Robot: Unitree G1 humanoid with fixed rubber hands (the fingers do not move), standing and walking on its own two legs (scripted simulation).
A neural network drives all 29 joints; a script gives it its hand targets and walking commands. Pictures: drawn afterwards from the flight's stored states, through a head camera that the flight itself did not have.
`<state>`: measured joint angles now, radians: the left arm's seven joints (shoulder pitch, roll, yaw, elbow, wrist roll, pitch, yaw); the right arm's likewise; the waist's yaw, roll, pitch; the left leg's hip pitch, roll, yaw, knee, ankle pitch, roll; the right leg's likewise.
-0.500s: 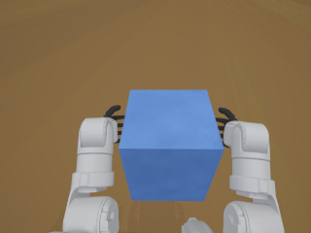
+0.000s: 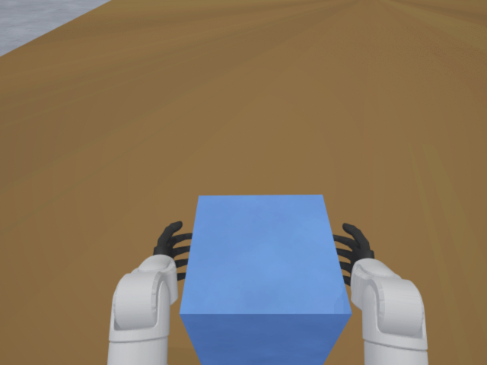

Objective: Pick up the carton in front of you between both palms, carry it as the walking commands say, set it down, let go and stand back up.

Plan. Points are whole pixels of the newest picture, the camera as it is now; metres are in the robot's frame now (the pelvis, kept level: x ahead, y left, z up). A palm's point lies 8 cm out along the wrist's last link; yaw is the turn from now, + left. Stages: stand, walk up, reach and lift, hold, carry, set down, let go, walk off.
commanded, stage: carry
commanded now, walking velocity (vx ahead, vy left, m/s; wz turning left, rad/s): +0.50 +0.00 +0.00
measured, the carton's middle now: (260, 285) +0.27 +0.00 -0.02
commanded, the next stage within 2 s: none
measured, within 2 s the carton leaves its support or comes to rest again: neither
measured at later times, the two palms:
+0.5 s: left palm (187, 146) +0.53 +0.17 +0.08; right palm (326, 152) +0.52 -0.13 +0.08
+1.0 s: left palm (195, 140) +0.60 +0.17 +0.05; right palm (320, 143) +0.59 -0.13 +0.05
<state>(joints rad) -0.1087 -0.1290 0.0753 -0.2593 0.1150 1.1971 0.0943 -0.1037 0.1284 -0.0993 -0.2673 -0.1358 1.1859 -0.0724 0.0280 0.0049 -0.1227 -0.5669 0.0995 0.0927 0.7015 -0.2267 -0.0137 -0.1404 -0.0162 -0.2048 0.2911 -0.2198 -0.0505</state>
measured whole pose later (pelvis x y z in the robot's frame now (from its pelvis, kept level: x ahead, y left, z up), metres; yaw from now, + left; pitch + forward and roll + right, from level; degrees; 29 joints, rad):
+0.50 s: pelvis +0.26 +0.04 -0.01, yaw -3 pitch +2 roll +1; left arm -0.18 -0.14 0.10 -0.34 0.13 1.23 0.09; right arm -0.17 0.14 -0.12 -0.32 -0.11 1.20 -0.09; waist -0.01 -0.02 -0.08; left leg -0.27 0.05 0.22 0.48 -0.25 0.03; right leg -0.34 -0.08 -0.15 0.46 -0.10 0.00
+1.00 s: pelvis +0.33 +0.02 -0.02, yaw -1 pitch +4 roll +0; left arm -0.14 -0.13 0.10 -0.15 0.16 1.10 0.07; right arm -0.15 0.13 -0.10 -0.15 -0.17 1.09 -0.06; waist 0.00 0.01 -0.15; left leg -0.22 0.08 0.17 0.56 -0.39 -0.02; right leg -0.30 -0.07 -0.17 0.58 -0.34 -0.01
